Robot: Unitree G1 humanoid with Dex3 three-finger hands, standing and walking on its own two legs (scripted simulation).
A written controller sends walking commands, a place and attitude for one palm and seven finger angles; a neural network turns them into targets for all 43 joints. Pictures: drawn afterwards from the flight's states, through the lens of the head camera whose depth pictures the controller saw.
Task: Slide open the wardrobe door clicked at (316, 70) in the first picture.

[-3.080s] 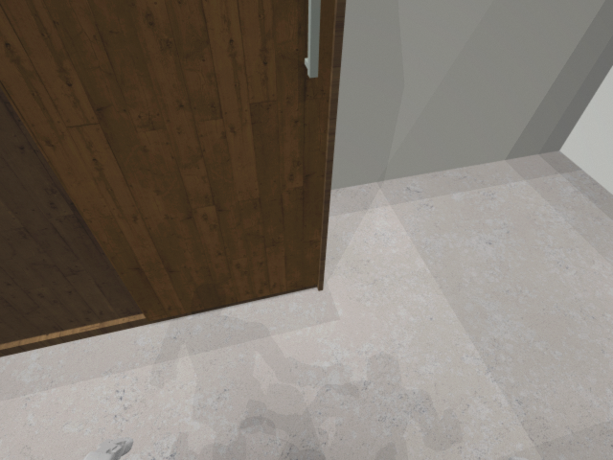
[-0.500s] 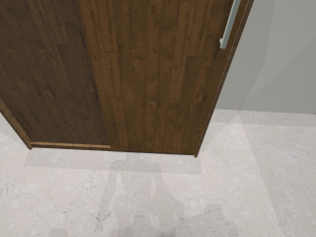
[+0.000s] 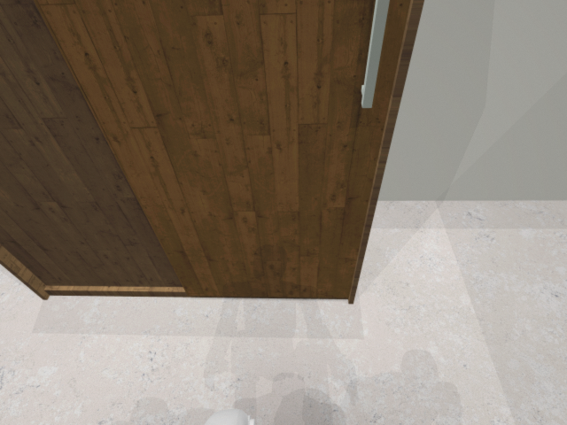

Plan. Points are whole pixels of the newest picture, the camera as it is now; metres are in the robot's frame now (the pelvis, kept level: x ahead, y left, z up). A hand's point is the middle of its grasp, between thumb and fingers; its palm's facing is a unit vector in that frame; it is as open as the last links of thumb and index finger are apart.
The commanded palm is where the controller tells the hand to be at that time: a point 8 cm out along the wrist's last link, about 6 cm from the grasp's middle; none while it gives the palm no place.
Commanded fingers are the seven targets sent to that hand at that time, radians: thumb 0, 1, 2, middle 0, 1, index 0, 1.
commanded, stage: take the last steps up to it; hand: right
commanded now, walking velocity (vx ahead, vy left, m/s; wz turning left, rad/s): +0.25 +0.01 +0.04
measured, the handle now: (375, 29) +0.66 -0.12 +0.25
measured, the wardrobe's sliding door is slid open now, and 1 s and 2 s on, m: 0.00 0.00 0.00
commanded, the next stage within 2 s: come to a stop and stand still in 0.24 s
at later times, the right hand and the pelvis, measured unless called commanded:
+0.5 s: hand (372, 360) +0.27 -0.13 -0.17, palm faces +0.04 +0.98 -0.19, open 7.2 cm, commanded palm none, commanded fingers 0.00 -0.90 -0.90 0.20 0.30 0.20 0.30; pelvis +0.17 +0.03 -0.01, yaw +0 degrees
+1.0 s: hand out of the picture +0.16 -0.23 -0.19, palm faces +0.07 +0.98 -0.18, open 7.4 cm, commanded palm none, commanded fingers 0.00 -0.90 -0.90 0.20 0.30 0.20 0.30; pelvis +0.15 -0.03 +0.00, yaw +1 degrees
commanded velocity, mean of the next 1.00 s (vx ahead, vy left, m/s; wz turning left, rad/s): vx -0.02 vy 0.03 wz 0.01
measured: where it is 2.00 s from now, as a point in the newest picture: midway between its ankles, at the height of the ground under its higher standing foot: outside the picture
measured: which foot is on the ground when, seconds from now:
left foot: up 0.00-0.34, down 0.36-0.80, up 0.82-1.00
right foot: down 0.00-0.38, up 0.40-0.76, down 0.78-1.00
